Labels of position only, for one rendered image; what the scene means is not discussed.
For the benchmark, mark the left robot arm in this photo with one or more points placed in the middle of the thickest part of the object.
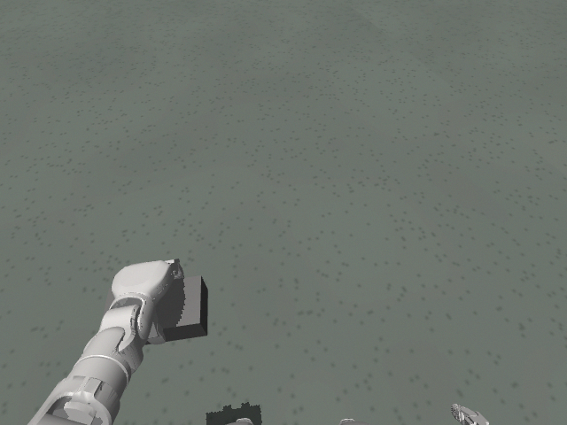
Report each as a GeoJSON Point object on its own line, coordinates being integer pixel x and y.
{"type": "Point", "coordinates": [91, 393]}

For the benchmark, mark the carton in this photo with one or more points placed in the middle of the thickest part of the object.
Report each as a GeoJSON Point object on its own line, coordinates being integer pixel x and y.
{"type": "Point", "coordinates": [182, 312]}

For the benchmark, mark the right robot hand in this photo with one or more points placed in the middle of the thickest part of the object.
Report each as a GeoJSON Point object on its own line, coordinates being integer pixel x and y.
{"type": "Point", "coordinates": [467, 417]}

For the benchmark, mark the left robot hand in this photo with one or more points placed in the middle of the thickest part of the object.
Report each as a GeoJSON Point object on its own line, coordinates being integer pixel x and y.
{"type": "Point", "coordinates": [152, 279]}

